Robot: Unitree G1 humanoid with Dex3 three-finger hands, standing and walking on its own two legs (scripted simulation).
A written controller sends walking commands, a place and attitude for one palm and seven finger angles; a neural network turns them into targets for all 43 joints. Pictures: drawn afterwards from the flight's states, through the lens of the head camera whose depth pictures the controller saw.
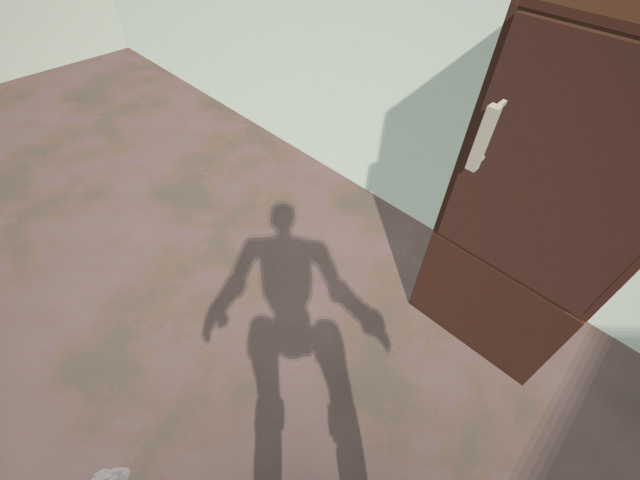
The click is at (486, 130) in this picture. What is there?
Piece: cupboard door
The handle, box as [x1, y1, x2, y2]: [465, 99, 507, 172]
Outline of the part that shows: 507,100 502,99 497,103 492,102 487,106 465,165 465,168 473,172 478,168 480,162 484,157 483,154 500,111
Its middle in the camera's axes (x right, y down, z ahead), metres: +0.37 -0.23 +0.86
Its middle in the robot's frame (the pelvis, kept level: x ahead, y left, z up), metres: +0.81 -0.33 +0.02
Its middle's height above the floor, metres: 0.79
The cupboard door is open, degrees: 0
